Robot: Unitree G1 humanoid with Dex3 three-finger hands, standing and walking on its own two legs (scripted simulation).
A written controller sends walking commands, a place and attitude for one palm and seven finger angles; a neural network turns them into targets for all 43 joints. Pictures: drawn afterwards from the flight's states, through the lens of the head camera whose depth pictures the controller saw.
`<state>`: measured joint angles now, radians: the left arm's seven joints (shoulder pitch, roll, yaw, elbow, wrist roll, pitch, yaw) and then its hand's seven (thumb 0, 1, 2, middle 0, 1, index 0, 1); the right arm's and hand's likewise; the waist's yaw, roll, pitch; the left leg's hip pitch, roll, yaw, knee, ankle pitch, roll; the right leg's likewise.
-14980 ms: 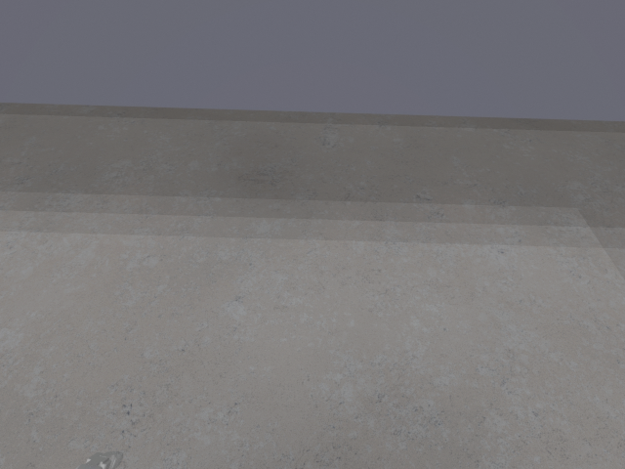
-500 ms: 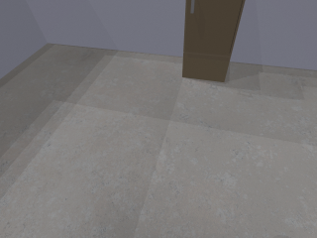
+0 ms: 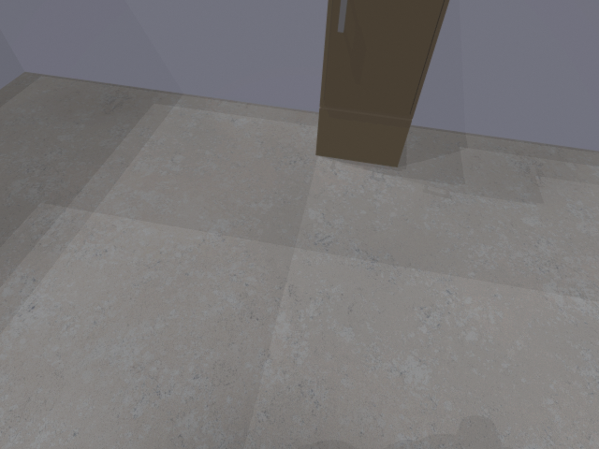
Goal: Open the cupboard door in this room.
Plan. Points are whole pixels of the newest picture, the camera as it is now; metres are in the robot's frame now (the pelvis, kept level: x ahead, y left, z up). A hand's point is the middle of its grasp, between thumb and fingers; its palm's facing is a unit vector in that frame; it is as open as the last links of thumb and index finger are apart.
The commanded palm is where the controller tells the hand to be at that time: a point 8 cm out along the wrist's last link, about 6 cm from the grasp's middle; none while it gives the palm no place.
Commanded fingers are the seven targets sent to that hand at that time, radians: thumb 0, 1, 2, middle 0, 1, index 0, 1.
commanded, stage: stand and wait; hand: left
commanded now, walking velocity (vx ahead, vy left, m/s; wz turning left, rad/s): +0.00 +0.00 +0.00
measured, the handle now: (343, 6) +1.52 -0.07 -0.02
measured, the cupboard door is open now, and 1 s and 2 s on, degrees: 0 0 0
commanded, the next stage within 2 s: turn or walk to find it in 0.04 s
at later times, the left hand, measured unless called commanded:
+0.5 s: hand out of the picture +0.09 +0.15 -0.17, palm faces +0.11 -0.97 -0.20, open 7.3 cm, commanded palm none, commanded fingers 0.00 0.90 0.90 -0.20 -0.30 -0.20 -0.30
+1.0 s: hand (221, 429) +0.17 +0.13 -0.16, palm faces +0.12 -0.96 -0.23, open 7.4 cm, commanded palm none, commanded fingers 0.00 0.90 0.90 -0.20 -0.30 -0.20 -0.30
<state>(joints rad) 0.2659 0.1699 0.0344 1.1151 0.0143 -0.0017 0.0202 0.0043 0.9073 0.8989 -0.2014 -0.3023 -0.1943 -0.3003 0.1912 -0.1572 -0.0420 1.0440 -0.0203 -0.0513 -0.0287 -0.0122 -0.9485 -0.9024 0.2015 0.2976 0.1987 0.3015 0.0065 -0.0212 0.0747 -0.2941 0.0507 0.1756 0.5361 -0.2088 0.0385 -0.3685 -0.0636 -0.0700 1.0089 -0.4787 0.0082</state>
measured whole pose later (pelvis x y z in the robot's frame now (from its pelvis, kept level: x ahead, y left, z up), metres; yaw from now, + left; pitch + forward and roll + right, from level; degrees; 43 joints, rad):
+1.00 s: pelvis +0.20 -0.05 +0.00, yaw +2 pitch -1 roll +1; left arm 0.33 0.14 0.04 1.10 0.02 -0.08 0.02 0.00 0.91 0.90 -0.20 -0.30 -0.19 -0.30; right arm 0.28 -0.16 -0.06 1.14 -0.02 0.00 0.01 0.01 -0.90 -0.90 0.20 0.30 0.19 0.30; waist 0.03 0.03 0.05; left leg -0.45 0.11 0.08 1.13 -0.33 -0.01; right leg -0.15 -0.03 -0.19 0.51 -0.36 -0.06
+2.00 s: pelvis +0.40 -0.04 +0.01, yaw +3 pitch -1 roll +0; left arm 0.28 0.14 0.00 1.11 0.00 -0.01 0.04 0.00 0.91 0.90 -0.20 -0.30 -0.20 -0.30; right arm 0.32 -0.12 -0.02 1.17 -0.01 0.01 -0.02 0.00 -0.90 -0.90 0.20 0.30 0.19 0.30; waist -0.01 -0.01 0.05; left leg -0.24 0.05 0.09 0.47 -0.21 -0.01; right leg -0.13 -0.05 -0.13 0.48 -0.33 0.00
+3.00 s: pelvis +0.41 -0.04 +0.01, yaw +3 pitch -2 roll +0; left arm 0.28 0.19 0.00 1.11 0.01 -0.02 0.04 0.00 0.90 0.90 -0.20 -0.30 -0.20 -0.30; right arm 0.23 -0.18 -0.01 1.14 -0.01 -0.01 -0.03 0.00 -0.90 -0.90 0.20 0.30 0.20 0.30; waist 0.01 -0.01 0.05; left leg -0.17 0.06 0.09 0.41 -0.20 -0.02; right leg -0.04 -0.03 -0.13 0.37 -0.30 0.00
